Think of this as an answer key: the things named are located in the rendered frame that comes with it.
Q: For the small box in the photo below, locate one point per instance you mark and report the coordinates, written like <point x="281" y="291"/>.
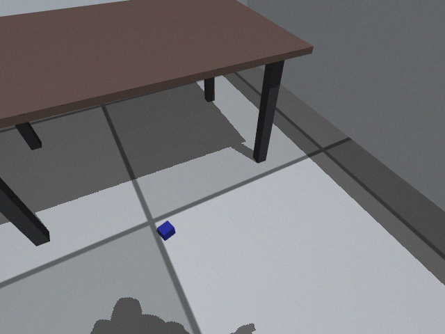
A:
<point x="166" y="230"/>

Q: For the table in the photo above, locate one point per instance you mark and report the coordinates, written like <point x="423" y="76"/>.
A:
<point x="57" y="61"/>

